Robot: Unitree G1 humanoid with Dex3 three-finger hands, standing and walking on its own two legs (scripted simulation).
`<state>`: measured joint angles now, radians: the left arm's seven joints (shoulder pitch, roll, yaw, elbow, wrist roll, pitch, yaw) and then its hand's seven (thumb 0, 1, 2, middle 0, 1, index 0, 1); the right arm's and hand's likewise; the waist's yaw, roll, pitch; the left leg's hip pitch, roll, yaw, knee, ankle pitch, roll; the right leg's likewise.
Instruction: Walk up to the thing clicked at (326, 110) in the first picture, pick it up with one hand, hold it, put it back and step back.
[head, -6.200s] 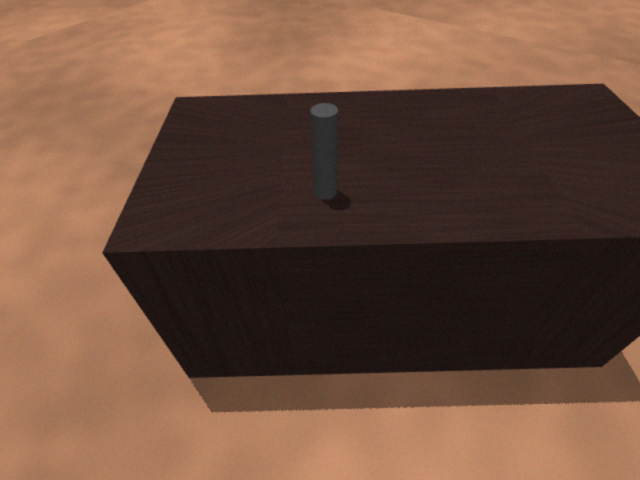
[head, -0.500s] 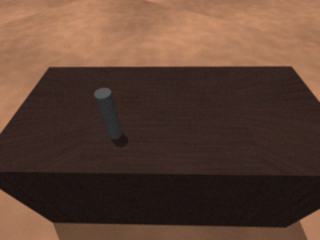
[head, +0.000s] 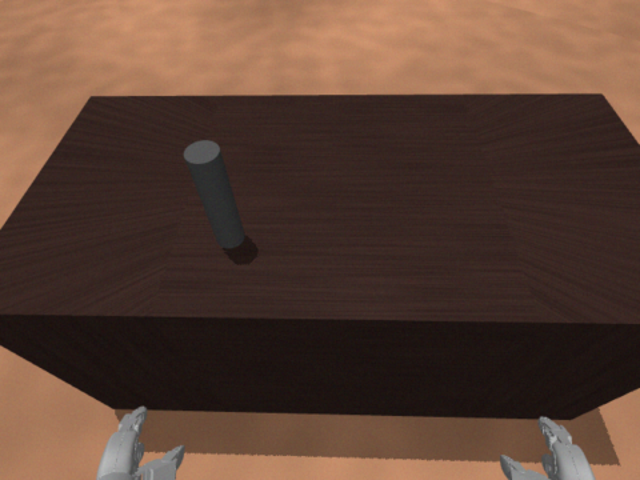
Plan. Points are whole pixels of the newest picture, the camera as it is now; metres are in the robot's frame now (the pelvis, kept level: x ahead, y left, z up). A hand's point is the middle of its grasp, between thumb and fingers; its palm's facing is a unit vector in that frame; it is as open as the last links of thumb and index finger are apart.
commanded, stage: rise first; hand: left
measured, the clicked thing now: (218, 199) +0.55 +0.22 -0.02
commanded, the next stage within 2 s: go down in 1.32 s
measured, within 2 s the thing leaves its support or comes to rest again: neither
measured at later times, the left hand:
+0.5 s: hand (133, 427) +0.20 +0.26 -0.05, palm faces +0.28 -0.90 -0.34, open 17.3 cm
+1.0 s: hand (114, 429) +0.18 +0.26 +0.00, palm faces +0.30 -0.89 -0.35, open 17.6 cm
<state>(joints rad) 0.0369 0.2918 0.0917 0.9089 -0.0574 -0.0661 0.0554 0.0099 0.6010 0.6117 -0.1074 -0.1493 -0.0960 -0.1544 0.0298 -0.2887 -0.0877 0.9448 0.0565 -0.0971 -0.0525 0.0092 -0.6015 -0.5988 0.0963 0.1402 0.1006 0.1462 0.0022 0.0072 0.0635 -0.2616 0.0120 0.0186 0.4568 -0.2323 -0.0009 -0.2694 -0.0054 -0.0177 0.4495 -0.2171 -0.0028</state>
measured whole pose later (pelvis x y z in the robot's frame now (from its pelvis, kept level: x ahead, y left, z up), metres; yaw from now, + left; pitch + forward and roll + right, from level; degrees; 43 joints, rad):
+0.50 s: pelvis +0.02 +0.00 +0.00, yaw +1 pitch -1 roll +0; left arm 0.31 0.28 0.17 0.36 -0.05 -0.04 0.08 0.00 -0.48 0.06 -0.04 -0.05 -0.04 -0.05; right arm 0.25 -0.22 -0.07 0.61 0.03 -0.06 -0.07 0.00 0.47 -0.05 0.05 0.05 0.06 0.06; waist 0.03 0.02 0.01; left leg -0.15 0.01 0.01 0.41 -0.25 0.00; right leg -0.16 -0.01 -0.03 0.41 -0.24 0.00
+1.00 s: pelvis +0.01 +0.00 +0.00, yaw +1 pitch -3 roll +0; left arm 0.41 0.29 0.19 0.15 -0.05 -0.09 0.05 -0.01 -0.56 0.06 -0.04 -0.04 -0.02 -0.05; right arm 0.24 -0.22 -0.09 0.63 0.02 -0.06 -0.06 -0.01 0.54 -0.03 0.05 0.05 0.05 0.06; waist 0.04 0.03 0.04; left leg -0.11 0.00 0.01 0.40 -0.23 0.00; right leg -0.12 -0.01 -0.03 0.40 -0.23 0.00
